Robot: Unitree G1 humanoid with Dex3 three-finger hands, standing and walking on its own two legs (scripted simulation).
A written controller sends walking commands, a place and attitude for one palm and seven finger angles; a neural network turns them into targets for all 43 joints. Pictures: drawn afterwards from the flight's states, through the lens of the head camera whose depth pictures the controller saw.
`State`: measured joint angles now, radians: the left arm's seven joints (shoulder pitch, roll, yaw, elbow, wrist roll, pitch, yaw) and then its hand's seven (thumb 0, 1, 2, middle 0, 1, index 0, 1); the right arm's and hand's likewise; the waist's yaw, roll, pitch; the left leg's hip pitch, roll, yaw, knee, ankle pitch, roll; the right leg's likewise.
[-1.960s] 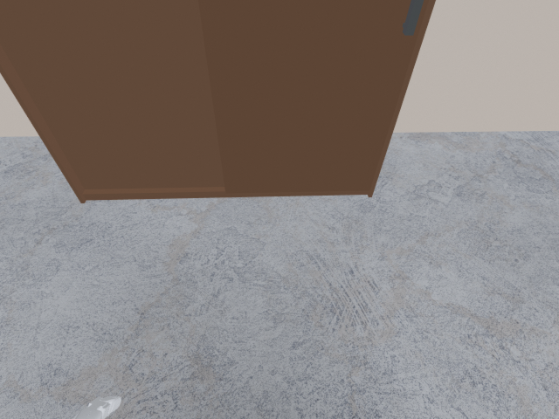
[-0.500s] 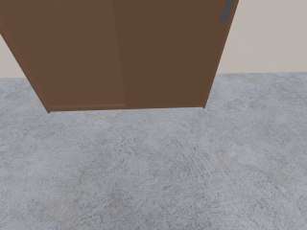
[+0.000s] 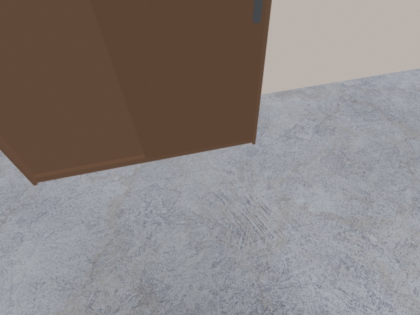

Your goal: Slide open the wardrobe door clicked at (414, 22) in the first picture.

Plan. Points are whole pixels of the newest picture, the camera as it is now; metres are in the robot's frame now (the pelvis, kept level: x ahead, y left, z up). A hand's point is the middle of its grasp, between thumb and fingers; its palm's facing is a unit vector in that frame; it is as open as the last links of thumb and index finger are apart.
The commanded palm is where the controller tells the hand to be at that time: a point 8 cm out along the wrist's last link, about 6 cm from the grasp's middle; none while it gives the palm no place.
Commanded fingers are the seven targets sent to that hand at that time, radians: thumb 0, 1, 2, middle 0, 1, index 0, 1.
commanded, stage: walk to a spot facing it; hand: right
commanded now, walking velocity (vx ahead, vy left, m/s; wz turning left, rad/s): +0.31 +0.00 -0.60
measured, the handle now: out of the picture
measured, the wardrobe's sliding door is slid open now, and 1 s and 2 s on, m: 0.00 0.00 0.00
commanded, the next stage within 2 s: turn to face it in 1.02 s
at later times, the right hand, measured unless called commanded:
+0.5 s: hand (315, 261) +0.29 -0.22 -0.15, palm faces +0.17 +0.97 -0.19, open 7.4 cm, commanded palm none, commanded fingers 0.00 -0.90 -0.90 0.20 0.30 0.20 0.30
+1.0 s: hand (299, 290) +0.23 -0.17 -0.17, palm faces +0.58 +0.79 -0.20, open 7.4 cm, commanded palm none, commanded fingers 0.00 -0.90 -0.90 0.20 0.30 0.20 0.30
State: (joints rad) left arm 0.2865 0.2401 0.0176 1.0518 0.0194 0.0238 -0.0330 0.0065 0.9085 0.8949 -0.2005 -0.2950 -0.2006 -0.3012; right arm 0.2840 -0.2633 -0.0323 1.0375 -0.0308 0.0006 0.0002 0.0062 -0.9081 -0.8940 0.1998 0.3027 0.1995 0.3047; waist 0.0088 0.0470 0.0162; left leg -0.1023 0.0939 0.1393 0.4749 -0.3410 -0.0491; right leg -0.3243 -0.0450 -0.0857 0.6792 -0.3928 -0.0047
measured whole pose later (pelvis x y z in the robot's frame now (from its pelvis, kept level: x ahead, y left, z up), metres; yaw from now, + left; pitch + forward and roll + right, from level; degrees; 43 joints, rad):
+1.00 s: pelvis +0.40 -0.07 +0.00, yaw -32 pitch +1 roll +1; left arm 0.04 0.23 0.05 0.91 0.03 0.01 -0.05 0.01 0.91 0.90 -0.19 -0.29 -0.19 -0.30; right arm 0.45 -0.19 -0.04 1.06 -0.03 -0.06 -0.02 0.01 -0.91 -0.89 0.20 0.30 0.20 0.30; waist -0.06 0.01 0.10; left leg 0.03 0.09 0.38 0.41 -0.42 -0.05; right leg -0.56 -0.06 -0.15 0.73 -0.19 -0.03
